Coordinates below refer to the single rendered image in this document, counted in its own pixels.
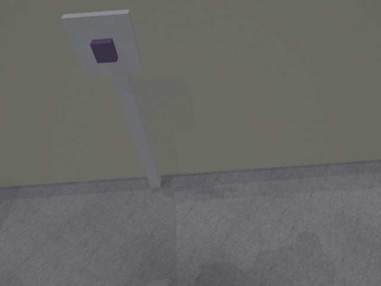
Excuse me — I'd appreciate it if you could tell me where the button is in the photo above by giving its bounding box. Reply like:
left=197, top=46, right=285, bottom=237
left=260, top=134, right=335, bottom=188
left=90, top=38, right=118, bottom=63

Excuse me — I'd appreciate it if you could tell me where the panel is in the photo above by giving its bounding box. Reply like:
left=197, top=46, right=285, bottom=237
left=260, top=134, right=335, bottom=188
left=60, top=10, right=161, bottom=188

